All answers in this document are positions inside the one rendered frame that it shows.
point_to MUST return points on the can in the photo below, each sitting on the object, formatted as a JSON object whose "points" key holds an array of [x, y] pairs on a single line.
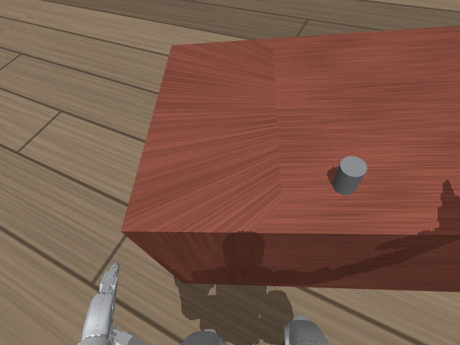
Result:
{"points": [[349, 174]]}

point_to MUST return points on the left robot hand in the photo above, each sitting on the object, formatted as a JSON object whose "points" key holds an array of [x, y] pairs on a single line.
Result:
{"points": [[99, 318]]}

